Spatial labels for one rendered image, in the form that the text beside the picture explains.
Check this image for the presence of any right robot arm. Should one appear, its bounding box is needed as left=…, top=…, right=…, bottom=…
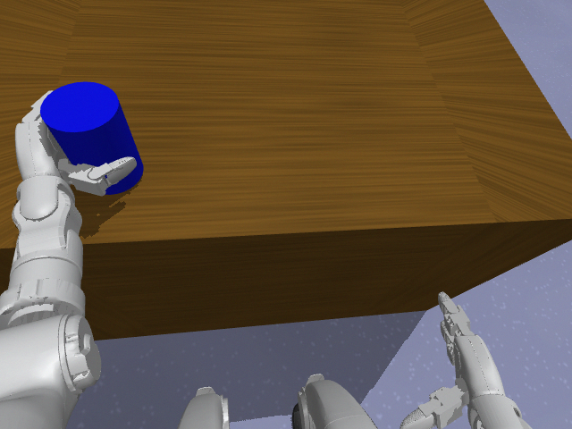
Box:
left=467, top=394, right=532, bottom=429

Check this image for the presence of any right robot hand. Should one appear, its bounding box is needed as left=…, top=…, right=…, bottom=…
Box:
left=400, top=291, right=506, bottom=429

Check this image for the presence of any left robot arm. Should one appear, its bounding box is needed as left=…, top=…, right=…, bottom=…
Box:
left=0, top=175, right=101, bottom=429

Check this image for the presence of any left robot hand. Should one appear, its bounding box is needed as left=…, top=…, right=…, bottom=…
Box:
left=15, top=90, right=137, bottom=197

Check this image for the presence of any can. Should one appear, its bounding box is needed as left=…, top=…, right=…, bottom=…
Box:
left=40, top=81, right=144, bottom=195

